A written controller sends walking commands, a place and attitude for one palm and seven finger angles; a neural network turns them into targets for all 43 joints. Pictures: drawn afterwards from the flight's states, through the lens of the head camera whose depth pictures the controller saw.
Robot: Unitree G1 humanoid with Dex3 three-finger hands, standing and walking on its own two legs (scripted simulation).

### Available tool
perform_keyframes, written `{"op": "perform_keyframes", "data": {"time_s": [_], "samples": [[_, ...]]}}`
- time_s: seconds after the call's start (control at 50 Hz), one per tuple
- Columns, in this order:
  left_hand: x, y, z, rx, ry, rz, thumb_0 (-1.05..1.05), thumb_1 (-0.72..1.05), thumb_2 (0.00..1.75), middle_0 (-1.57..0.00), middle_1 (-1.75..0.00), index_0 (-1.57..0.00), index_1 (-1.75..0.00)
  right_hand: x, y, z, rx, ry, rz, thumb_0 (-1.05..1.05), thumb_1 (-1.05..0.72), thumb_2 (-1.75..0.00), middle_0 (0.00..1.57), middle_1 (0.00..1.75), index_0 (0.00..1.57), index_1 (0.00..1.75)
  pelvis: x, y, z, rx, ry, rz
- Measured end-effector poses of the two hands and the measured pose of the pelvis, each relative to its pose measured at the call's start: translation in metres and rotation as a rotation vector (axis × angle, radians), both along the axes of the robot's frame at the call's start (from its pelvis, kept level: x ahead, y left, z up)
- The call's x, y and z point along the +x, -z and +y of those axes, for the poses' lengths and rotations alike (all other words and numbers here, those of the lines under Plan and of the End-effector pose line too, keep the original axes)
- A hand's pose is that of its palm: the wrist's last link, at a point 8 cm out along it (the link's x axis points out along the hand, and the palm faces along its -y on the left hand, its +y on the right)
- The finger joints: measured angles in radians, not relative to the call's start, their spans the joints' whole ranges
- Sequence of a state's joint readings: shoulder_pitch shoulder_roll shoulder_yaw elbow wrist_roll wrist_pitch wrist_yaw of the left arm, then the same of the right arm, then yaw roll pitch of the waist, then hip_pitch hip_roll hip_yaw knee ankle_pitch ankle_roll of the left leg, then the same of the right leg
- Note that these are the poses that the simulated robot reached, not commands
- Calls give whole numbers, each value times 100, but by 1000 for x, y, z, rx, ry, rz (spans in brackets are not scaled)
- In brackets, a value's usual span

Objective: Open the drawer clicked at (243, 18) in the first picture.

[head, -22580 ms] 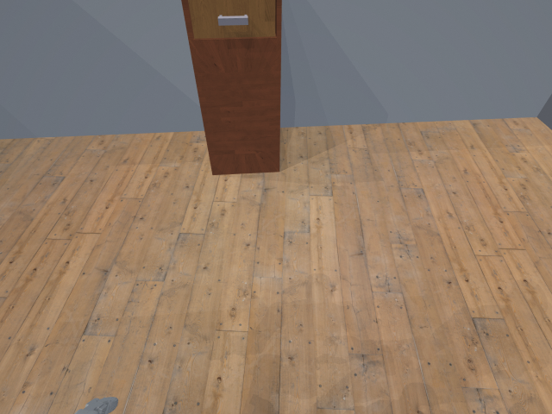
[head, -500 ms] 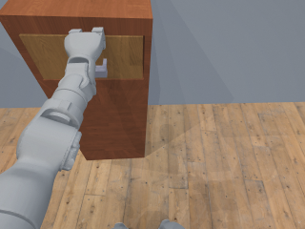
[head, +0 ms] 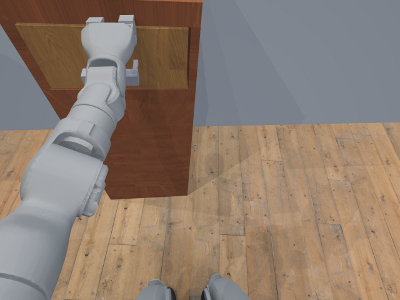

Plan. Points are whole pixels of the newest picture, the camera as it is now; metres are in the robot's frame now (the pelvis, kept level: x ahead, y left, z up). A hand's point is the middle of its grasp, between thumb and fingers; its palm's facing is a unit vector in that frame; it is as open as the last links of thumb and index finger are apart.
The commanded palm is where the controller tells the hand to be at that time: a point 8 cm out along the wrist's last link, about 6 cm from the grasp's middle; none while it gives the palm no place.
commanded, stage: lower the fingers behind the handle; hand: left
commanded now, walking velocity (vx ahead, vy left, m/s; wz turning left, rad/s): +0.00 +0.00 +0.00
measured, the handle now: (112, 70) +0.59 +0.12 +0.10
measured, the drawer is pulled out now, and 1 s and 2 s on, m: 0.00 0.00 0.00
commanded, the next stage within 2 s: lift the fingers back up to retry in 0.18 s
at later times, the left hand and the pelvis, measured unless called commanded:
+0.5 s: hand (116, 64) +0.55 +0.10 +0.14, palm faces +0.07 -0.01 -1.00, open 13.6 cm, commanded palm +0.55 +0.13 +0.17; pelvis +0.01 -0.01 +0.00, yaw +0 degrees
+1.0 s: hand (113, 59) +0.55 +0.10 +0.15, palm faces +0.02 -0.06 -1.00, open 13.4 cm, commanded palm +0.55 +0.14 +0.22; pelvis +0.04 -0.02 +0.03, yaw -1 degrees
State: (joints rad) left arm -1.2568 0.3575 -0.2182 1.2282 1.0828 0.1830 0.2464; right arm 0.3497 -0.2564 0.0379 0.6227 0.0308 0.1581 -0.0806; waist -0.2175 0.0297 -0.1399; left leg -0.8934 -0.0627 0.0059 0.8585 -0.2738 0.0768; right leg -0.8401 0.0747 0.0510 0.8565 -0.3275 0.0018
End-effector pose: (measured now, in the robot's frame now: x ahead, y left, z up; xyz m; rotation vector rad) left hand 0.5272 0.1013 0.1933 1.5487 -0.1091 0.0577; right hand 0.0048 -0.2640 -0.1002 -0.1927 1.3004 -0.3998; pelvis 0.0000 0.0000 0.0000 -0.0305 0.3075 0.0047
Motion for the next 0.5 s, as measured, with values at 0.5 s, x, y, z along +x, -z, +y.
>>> {"op": "perform_keyframes", "data": {"time_s": [0.5], "samples": [[1, -3, 0, 7, 1, 36, 0, -49, 30, -37, -123, -30, -136, 11, 1, -7, 17, -5, -17, 0, -90, -90, 20, 30, 20, 30, 7, -3, -10, 2, 2, -15]]}}
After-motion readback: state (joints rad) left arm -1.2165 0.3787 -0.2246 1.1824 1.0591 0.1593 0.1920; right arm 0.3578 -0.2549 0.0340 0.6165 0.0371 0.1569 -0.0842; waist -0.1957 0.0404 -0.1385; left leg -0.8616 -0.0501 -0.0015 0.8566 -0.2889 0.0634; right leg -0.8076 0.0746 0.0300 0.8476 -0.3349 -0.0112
